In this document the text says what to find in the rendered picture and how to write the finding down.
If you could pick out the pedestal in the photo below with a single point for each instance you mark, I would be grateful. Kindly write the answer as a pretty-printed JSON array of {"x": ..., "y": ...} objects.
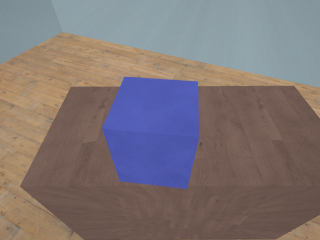
[{"x": 255, "y": 174}]

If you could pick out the carton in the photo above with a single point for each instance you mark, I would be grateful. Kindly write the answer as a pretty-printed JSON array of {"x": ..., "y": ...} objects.
[{"x": 152, "y": 131}]

